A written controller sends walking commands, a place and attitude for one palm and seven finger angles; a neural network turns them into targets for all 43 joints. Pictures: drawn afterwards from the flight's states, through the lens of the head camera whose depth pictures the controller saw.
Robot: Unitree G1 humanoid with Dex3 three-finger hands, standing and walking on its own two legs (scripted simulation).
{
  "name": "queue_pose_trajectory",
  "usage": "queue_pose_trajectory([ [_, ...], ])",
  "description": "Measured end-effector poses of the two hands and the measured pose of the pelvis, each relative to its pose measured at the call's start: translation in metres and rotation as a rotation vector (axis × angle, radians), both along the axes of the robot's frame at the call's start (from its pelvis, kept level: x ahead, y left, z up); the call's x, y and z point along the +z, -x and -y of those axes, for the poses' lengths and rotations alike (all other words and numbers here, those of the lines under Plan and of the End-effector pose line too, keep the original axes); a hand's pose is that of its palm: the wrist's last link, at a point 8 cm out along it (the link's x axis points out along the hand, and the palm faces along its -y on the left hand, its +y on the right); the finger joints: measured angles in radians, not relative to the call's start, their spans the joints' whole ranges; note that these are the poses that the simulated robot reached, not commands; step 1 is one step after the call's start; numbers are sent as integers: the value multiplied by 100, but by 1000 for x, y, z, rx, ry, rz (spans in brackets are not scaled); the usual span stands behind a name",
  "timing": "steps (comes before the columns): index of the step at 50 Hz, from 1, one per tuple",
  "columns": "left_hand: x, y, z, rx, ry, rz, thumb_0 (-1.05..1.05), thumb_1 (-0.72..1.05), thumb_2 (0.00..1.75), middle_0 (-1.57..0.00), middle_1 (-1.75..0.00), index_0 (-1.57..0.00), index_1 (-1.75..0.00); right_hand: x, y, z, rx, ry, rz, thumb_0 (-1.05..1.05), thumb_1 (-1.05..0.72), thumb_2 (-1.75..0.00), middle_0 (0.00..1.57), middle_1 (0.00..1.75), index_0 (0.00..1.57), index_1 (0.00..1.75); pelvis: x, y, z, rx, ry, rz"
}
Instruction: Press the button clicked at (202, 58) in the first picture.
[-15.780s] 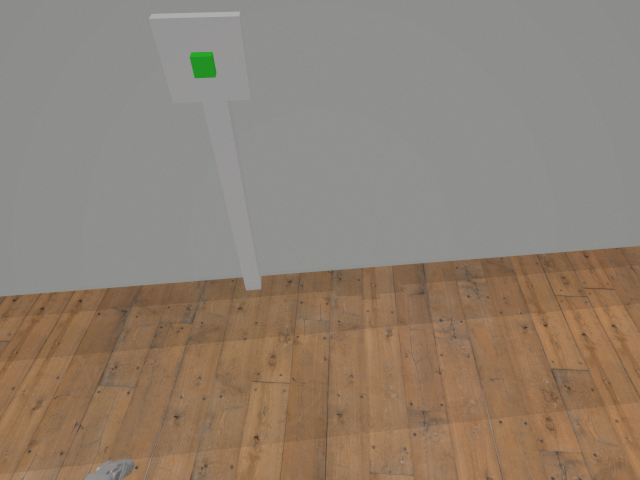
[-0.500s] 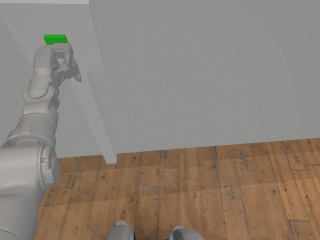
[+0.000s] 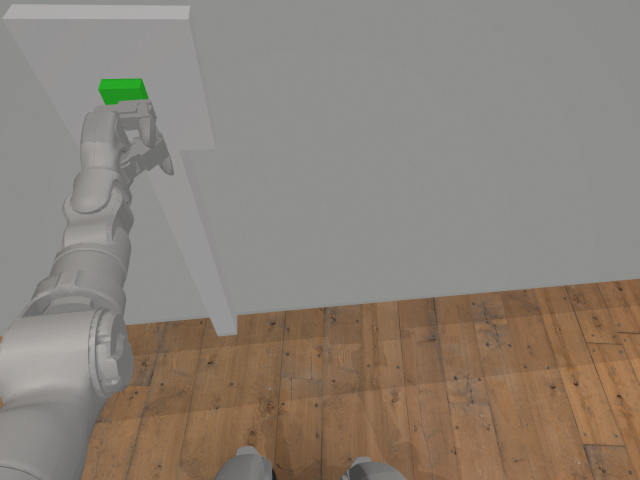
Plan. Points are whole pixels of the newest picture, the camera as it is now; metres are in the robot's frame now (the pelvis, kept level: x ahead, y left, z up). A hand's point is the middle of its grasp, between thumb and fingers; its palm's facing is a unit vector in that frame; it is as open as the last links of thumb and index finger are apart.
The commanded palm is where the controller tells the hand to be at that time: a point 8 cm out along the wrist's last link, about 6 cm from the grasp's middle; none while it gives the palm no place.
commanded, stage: pull the fist back off the button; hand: left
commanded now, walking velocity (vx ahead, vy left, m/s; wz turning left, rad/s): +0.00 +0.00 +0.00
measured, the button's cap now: (127, 97) +0.55 +0.20 +0.16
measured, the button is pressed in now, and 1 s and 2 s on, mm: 5 0 0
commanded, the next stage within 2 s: draw the hand back to the body in 0.62 s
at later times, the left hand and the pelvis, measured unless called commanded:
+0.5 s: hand (154, 192) +0.43 +0.17 +0.12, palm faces +0.05 -1.00 -0.01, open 3.1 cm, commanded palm +0.39 +0.21 +0.13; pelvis +0.04 -0.01 +0.02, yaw +0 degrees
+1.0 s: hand (125, 221) +0.37 +0.18 +0.15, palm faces +0.05 -1.00 -0.02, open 3.1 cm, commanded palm +0.33 +0.23 +0.16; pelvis +0.04 -0.03 +0.03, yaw +1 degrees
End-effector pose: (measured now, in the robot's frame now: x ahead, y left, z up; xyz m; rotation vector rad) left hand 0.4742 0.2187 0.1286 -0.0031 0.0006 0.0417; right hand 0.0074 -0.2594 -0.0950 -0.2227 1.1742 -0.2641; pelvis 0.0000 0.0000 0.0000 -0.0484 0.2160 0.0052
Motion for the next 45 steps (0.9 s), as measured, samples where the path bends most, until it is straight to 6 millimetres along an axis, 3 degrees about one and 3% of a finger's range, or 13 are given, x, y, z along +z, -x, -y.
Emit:
queue_pose_trajectory([
  [9, -5, 20, -2, 16, -4, -1, 2, 90, 91, -130, -150, -139, -150, 2, -39, -6, 2, -40, 77, 1, -91, -90, 20, 30, 20, 30, 7, -17, -1, -15, -10, 41],
  [24, -7, 68, -1, 5, -15, 26, 2, 90, 90, -130, -150, -130, -150, 21, -141, -2, 98, -55, 271, 1, -91, -90, 20, 30, 20, 30, 17, -41, 8, 1, -26, 96],
  [30, -4, 88, 4, 0, -17, 28, 2, 90, 90, -130, -150, -130, -150, 29, -172, -3, 141, -67, 342, 1, -91, -90, 20, 30, 20, 30, 19, -45, 13, 13, -34, 118],
  [36, -5, 90, 5, 16, -16, -5, 2, 90, 90, -130, -150, -130, -150, 31, -184, -4, 170, -70, 356, 1, -91, -90, 20, 30, 20, 30, 20, -41, 20, 28, -38, 128],
  [40, 2, 90, 3, 19, -17, 16, 2, 90, 90, -130, -150, -130, -150, 30, -180, -1, 163, -71, 347, 1, -91, -90, 20, 30, 20, 30, 21, -40, 24, 22, -40, 129],
  [45, 16, 105, -3, 6, -30, 52, 2, 90, 90, -130, -150, -130, -150, 30, -170, 3, 131, -84, 349, 1, -91, -90, 20, 30, 20, 30, 24, -43, 25, 7, -46, 144],
])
